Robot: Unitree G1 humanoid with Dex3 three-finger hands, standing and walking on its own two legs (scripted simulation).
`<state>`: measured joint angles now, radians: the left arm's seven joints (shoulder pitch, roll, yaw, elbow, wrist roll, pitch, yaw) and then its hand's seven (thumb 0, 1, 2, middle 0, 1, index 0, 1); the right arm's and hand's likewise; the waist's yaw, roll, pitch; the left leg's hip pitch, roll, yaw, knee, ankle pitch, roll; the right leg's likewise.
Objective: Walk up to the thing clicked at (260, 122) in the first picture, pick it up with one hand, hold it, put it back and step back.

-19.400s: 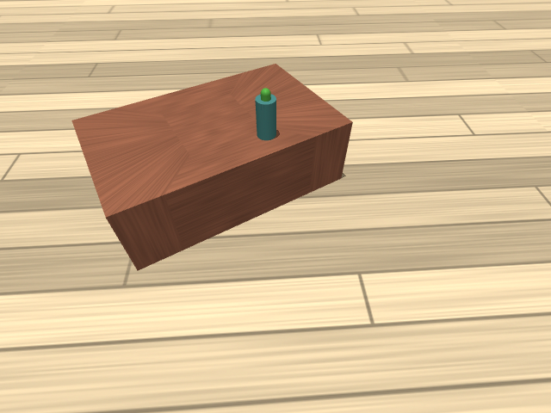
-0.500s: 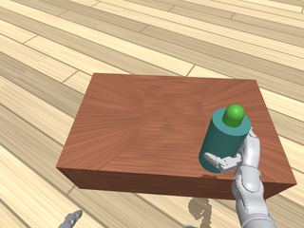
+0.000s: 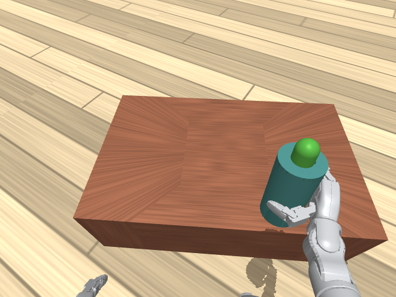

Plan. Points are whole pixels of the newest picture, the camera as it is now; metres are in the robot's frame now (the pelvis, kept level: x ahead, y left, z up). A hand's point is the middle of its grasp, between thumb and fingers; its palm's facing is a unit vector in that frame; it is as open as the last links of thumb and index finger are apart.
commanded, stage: crouch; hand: right
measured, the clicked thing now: (292, 181) +0.33 -0.17 +0.05
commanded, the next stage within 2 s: lower in 1.38 s
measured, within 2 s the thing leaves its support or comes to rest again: neither
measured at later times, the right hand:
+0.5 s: hand (288, 192) +0.36 -0.19 -0.05, palm faces +0.32 +0.95 -0.04, open 11.9 cm
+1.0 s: hand (279, 183) +0.45 -0.22 -0.15, palm faces +0.32 +0.95 -0.04, open 11.9 cm
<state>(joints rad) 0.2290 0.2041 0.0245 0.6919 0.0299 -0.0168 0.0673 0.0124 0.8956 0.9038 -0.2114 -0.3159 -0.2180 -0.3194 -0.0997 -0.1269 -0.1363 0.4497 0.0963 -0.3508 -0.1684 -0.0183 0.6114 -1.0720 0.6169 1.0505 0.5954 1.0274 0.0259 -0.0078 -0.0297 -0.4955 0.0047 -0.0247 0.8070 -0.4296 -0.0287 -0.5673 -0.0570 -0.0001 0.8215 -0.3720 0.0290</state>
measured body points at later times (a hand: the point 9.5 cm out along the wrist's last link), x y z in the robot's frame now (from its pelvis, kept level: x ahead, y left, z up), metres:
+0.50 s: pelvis -0.02 +0.00 -0.03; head +0.08 -0.02 +0.41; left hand +0.10 +0.26 -0.15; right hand +0.34 -0.24 -0.04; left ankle -0.01 +0.14 -0.70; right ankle +0.02 -0.14 -0.70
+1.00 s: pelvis -0.03 +0.00 -0.13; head +0.14 -0.03 +0.28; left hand +0.01 +0.27 -0.25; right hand +0.42 -0.27 -0.15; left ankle -0.01 +0.14 -0.70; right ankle +0.02 -0.14 -0.70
